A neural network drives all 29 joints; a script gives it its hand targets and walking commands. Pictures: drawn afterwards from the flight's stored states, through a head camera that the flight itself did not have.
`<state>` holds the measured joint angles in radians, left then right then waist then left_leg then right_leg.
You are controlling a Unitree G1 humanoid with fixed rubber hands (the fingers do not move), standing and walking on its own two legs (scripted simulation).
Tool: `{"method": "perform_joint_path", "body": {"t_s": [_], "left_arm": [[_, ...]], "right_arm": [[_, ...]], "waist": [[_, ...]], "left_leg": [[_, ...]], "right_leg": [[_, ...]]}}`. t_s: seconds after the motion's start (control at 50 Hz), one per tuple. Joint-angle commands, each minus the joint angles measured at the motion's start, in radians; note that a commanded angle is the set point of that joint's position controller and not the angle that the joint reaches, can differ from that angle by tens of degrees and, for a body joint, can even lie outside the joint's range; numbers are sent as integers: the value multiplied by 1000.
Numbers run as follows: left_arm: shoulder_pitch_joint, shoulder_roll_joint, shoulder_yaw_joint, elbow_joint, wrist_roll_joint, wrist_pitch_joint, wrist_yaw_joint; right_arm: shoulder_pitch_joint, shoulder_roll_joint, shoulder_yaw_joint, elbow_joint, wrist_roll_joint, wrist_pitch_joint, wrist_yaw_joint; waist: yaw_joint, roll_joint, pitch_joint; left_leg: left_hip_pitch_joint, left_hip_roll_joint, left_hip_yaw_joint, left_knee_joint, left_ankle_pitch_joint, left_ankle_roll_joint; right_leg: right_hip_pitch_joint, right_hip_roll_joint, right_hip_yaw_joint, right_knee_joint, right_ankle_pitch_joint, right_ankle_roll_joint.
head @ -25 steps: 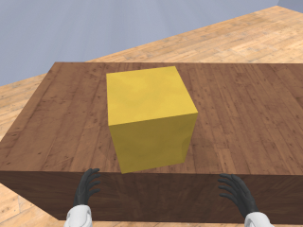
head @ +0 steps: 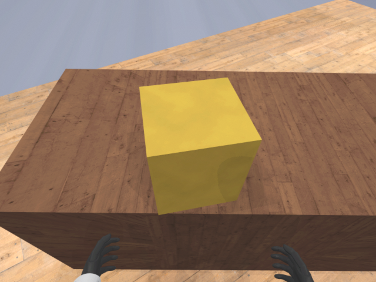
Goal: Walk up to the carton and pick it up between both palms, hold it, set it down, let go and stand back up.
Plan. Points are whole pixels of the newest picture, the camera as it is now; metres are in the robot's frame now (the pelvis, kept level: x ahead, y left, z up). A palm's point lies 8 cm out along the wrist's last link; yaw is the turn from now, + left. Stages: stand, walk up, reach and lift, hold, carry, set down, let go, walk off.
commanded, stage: set down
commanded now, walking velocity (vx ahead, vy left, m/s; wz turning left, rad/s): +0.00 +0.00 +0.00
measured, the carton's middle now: (192, 148) +0.41 +0.04 +0.03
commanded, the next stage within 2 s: let go in 0.32 s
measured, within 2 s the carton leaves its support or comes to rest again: neither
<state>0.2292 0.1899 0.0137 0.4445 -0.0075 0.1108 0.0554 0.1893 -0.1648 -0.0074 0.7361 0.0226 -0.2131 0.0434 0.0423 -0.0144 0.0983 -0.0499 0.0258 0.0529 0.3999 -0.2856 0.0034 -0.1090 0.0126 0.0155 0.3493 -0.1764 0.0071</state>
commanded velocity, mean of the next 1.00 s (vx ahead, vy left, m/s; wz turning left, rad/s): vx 0.00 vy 0.00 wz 0.00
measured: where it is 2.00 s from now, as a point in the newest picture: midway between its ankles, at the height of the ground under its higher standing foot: outside the picture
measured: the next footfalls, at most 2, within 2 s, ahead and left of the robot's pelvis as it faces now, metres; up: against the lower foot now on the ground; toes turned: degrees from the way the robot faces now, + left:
none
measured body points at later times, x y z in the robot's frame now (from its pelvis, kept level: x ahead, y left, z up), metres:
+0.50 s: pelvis +0.01 +0.00 +0.00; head +0.00 +0.01 +0.45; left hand +0.17 +0.22 -0.09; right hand +0.17 -0.23 -0.09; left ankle -0.04 +0.11 -0.74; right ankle +0.01 -0.13 -0.74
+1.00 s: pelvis -0.01 -0.02 -0.01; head -0.02 -0.02 +0.44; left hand +0.13 +0.21 -0.10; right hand +0.14 -0.26 -0.11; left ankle -0.04 +0.11 -0.74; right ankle +0.01 -0.13 -0.74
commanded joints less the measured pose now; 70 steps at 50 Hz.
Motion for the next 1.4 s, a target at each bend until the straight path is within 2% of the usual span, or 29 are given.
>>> {"method": "perform_joint_path", "body": {"t_s": [0.0, 0.02, 0.04, 0.06, 0.08, 0.1, 0.18, 0.28, 0.38, 0.4, 0.62, 0.76, 0.78, 0.8, 0.84, 0.86, 0.88, 0.9, 0.92, 0.98, 1.1, 1.38], "left_arm": [[-62, 75, -1, -168, -9, -25, -5], [-75, 70, -12, -203, -17, -31, 4], [-67, 64, -17, -155, -13, -25, 1], [-72, 72, -10, -179, -13, -30, 1], [-47, 67, -9, -155, -8, -30, 0], [-46, 65, -11, -132, 0, -27, -6], [-71, 56, -18, -88, 7, -6, -18], [-105, 81, 5, -78, 19, 2, -25], [-127, 87, 13, -93, 25, -4, -23], [-97, 64, 16, -57, 42, 4, -20], [-122, 106, 14, -75, 1, -9, -39], [-126, 121, 15, -65, -8, -5, -38], [-111, 66, -9, -104, -23, -4, -41], [-109, 81, -2, -96, -16, 0, -43], [-111, 94, 10, -90, -10, 7, -51], [56, 172, 62, 83, 40, -83, -29], [67, 183, 66, 100, 31, -103, -31], [27, 187, 65, 95, 33, -125, -31], [4, 171, 62, 94, 34, -138, -35], [-3, 150, 53, 127, 30, -158, -46], [30, 156, 51, 199, 30, -170, -54], [121, 178, 30, 334, 26, -155, -44]], "right_arm": [[-70, -170, -80, -122, -7, -56, -4], [-93, -185, -87, -146, 3, -64, 5], [-96, -186, -83, -122, -3, -60, 6], [-89, -185, -87, -133, 3, -66, 7], [-76, -191, -77, -123, -1, -68, 8], [-61, -185, -80, -76, -1, -65, 10], [-91, -182, -80, -64, -13, -54, 4], [-105, -167, -73, -73, -21, -44, -3], [-103, -152, -70, -54, -21, -48, -9], [-74, -147, -55, -42, -20, -46, -6], [-94, -137, -79, -78, -47, -57, -27], [-89, -117, -75, -99, -56, -41, -29], [-72, -155, -97, -118, -47, -53, -28], [-65, -151, -88, -119, -43, -56, -30], [-63, -144, -84, -121, -39, -55, -33], [27, -175, -69, -63, -32, 58, -52], [56, -165, -69, -86, -26, 101, -56], [68, -175, -70, -96, -22, 117, -55], [75, -180, -68, -97, -21, 127, -52], [99, -182, -66, -91, -26, 141, -54], [138, -196, -63, -80, -31, 148, -53], [274, -211, -45, -3, -29, 164, -55]], "waist": [[-21, 69, -171], [-20, 56, -173], [-28, 45, -145], [-28, 46, -176], [-23, 35, -176], [-36, 40, -156], [-32, 45, -96], [-17, 23, -108], [-17, 59, -95], [-23, 100, -100], [-31, 16, -123], [-31, 1, -111], [9, 1, -145], [-6, 10, -143], [-5, 6, -132], [5, 16, -208], [-26, 5, -175], [-41, -6, -179], [-42, 1, -186], [-50, -1, -112], [-47, 23, -64], [-39, 9, 8]], "left_leg": [[17, -7, 2, -36, 410, -80], [22, -1, -7, -34, 441, -84], [23, -3, -9, -26, 457, -87], [33, -4, -10, -22, 479, -87], [44, -5, -6, -23, 493, -88], [48, -7, -10, -26, 498, -88], [13, -7, 2, -47, 445, -87], [0, -10, 11, -51, 402, -75], [-34, -18, 19, -42, 393, -77], [-11, -3, 13, -45, 434, -77], [-46, -14, 30, -46, 344, -48], [-71, -18, 36, -61, 266, -35], [-131, -38, 38, -19, 285, -57], [-132, -39, 42, -23, 262, -56], [-144, -42, 44, -12, 247, -53], [-160, 45, -62, 53, 266, 4], [-117, 52, -76, 42, 169, 10], [-91, 72, -92, 51, 226, 20], [-104, 77, -94, 56, 233, 19], [-140, 73, -102, 36, 146, 13], [-182, 73, -115, 9, 98, 17], [-273, 59, -134, -43, -96, 22]], "right_leg": [[52, 39, -50, -28, 188, -55], [52, 50, -61, -24, 196, -57], [37, 49, -57, -30, 199, -56], [49, 49, -59, -28, 224, -53], [50, 51, -63, -28, 238, -50], [51, 51, -63, -31, 243, -50], [67, 47, -61, -38, 211, -55], [93, 38, -51, -30, 198, -46], [108, 29, -44, -12, 222, -47], [102, 36, -52, -14, 212, -59], [111, 25, -42, -11, 226, -32], [107, 14, -31, -14, 182, -28], [135, 15, -28, 30, 184, -25], [133, 12, -23, 31, 186, -27], [119, 9, -23, 34, 171, -27], [17, -87, 41, 74, 277, -36], [-33, -104, 61, 43, 193, -33], [-27, -120, 76, 57, 260, -38], [-28, -121, 77, 61, 267, -39], [-77, -116, 78, 32, 191, -35], [-81, -110, 78, 24, 139, -34], [-118, -98, 87, 5, -116, -16]]}}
